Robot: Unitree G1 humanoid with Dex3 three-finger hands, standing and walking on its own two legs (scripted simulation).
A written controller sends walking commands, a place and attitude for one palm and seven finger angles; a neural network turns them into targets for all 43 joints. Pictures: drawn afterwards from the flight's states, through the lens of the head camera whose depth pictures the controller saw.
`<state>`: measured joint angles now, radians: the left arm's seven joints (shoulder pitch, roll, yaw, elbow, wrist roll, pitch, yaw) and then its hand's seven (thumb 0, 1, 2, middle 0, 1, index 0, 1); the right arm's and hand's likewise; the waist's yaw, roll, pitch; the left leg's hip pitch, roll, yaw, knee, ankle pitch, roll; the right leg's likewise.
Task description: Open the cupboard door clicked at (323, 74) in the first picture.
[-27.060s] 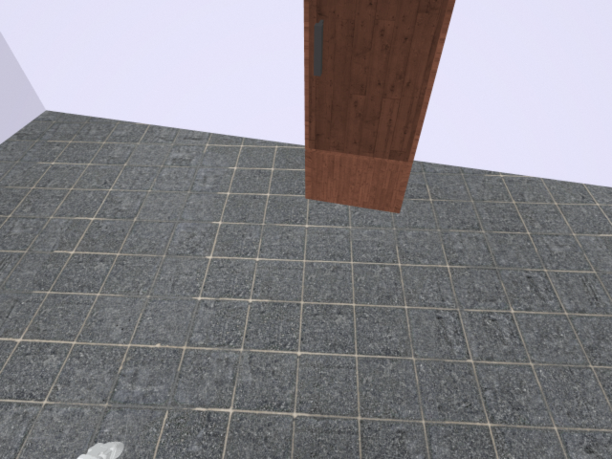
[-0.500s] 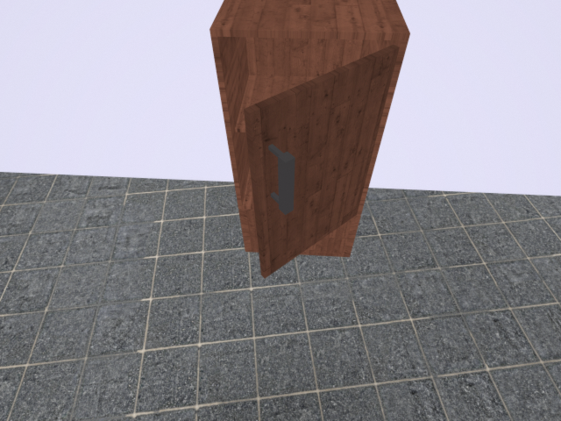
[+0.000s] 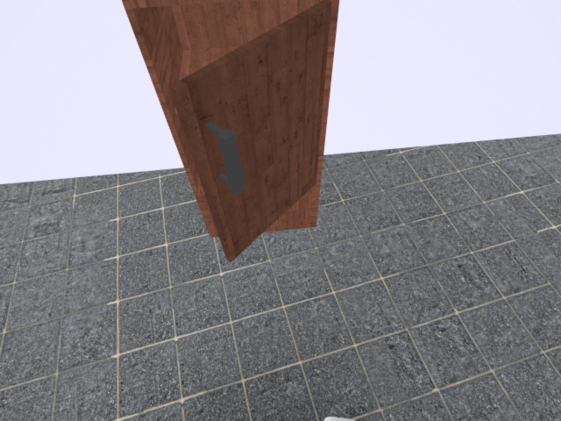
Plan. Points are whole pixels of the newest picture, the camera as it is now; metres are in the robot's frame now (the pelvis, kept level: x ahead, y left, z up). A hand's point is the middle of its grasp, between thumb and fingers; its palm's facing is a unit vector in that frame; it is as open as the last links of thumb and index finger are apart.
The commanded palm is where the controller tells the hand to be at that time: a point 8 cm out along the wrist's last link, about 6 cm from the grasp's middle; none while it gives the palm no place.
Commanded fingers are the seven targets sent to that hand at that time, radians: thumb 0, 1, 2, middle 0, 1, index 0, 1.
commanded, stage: walk to a spot facing it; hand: left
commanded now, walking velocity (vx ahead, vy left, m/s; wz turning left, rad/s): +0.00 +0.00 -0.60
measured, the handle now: (225, 159) +0.58 +0.15 -0.02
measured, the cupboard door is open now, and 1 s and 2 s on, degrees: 42 42 42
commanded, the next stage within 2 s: none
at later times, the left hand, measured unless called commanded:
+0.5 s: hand out of the picture +0.10 +0.19 -0.15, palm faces -0.17 -0.95 -0.25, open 7.3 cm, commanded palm none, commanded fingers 0.00 0.90 0.90 -0.20 -0.30 -0.20 -0.30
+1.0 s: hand (232, 344) +0.25 +0.11 -0.15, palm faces -0.56 -0.77 -0.29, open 7.3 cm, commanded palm none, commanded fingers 0.00 0.90 0.90 -0.20 -0.30 -0.20 -0.30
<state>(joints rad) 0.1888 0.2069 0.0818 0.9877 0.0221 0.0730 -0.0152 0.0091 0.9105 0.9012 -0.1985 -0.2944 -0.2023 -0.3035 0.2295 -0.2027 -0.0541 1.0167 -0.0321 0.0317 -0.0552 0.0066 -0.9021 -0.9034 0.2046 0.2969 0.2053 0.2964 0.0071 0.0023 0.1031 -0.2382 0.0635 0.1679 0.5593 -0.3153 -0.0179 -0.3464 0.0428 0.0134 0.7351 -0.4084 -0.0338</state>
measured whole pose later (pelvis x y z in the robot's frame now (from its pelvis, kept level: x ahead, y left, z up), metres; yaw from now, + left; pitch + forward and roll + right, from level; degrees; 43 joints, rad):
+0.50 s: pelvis +0.02 +0.00 +0.01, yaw -16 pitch +3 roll +1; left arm 0.26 0.20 0.08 0.91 0.03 0.05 0.01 0.01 0.91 0.90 -0.20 -0.29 -0.21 -0.30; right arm 0.04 -0.20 -0.05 0.87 0.00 0.05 -0.04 0.01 -0.90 -0.90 0.20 0.30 0.20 0.30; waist 0.06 -0.02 0.09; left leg -0.42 0.00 -0.06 0.83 -0.42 -0.05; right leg -0.26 0.14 0.23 0.45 -0.21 -0.07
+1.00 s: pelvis +0.03 +0.00 -0.01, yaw -35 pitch +1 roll -1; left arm 0.12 0.26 0.07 0.86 0.02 0.03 -0.02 0.01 0.91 0.90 -0.20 -0.29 -0.20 -0.30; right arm 0.25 -0.29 -0.06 0.93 -0.01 0.06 -0.04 0.01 -0.90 -0.90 0.20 0.30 0.20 0.30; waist -0.02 0.04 0.14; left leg -0.39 0.11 0.05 0.99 -0.55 -0.06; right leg -0.34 0.01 -0.01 0.64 -0.32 -0.02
